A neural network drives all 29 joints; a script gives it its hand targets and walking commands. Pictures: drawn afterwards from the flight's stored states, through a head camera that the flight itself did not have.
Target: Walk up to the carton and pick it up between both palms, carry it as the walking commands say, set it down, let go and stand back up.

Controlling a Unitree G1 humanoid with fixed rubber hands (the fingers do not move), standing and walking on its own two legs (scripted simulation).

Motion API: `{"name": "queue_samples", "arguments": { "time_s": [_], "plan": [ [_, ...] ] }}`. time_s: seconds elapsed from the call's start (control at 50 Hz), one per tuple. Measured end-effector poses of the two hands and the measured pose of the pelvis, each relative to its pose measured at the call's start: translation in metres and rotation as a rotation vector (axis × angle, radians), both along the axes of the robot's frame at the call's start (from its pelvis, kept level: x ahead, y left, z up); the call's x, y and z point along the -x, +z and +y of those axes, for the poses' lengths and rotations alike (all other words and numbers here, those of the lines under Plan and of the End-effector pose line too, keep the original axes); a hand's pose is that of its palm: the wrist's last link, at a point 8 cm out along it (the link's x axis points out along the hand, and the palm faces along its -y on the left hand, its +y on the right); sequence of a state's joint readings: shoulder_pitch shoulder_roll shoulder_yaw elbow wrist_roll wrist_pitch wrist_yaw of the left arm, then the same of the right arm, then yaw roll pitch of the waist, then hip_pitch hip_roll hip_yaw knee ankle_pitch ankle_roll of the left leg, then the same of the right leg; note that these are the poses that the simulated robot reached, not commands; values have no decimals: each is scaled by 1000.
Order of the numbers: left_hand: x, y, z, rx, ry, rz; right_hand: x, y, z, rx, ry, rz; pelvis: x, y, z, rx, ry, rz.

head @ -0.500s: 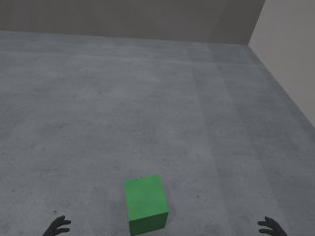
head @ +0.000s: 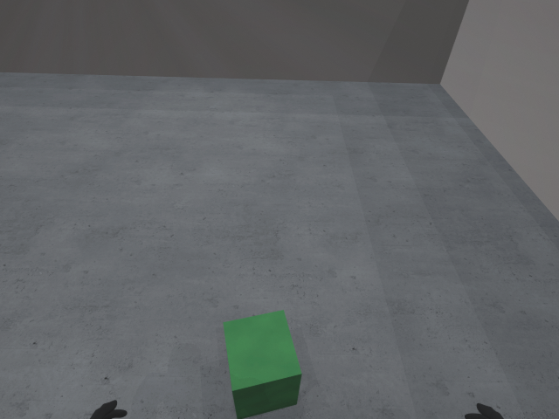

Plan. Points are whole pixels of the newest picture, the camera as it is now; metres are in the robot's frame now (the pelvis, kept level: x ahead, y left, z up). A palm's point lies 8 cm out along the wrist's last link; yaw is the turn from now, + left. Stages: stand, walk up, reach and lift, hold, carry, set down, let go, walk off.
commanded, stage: stand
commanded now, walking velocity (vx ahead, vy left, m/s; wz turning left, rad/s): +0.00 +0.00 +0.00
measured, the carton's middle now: (260, 364) +0.49 +0.07 -0.65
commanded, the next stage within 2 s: none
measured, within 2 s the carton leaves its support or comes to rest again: neither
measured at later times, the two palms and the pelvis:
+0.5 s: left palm out of the picture +0.07 +0.29 -0.10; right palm out of the picture +0.07 -0.32 -0.09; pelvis -0.02 -0.01 +0.00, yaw +0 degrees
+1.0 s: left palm out of the picture +0.07 +0.29 -0.10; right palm out of the picture +0.07 -0.32 -0.10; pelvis -0.02 -0.02 +0.01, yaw +0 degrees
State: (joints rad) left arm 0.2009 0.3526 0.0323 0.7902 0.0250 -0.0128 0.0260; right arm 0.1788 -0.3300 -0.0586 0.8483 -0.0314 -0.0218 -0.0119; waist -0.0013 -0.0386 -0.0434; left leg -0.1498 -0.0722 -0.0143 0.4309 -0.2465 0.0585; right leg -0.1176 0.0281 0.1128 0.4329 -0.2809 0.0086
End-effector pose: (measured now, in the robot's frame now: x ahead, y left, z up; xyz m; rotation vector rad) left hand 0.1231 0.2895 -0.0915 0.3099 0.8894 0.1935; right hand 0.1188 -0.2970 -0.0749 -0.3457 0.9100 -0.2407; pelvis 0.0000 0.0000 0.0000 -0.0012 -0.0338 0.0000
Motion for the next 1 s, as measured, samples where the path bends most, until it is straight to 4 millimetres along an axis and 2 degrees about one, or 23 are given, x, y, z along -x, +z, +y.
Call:
{"name": "queue_samples", "arguments": {
  "time_s": [0.18,0.28,0.52,0.74,1.0],
  "plan": [
    [35,-4,3,-12,9,78,22,-6,-8,-8,-8,42,13,3,-6,0,1,-6],
    [43,-5,-1,-9,15,94,35,-12,-12,-13,-10,88,17,3,-8,-1,2,-8],
    [49,-6,-3,-23,15,138,51,-17,-25,-15,-39,145,21,5,-15,1,2,-9],
    [37,-5,-6,-17,7,126,50,-13,-31,5,-37,158,21,6,-17,0,-2,-16],
    [49,-10,-2,-17,31,185,52,-21,-20,-15,-24,190,19,7,-15,-2,-6,-15]
  ]
}}
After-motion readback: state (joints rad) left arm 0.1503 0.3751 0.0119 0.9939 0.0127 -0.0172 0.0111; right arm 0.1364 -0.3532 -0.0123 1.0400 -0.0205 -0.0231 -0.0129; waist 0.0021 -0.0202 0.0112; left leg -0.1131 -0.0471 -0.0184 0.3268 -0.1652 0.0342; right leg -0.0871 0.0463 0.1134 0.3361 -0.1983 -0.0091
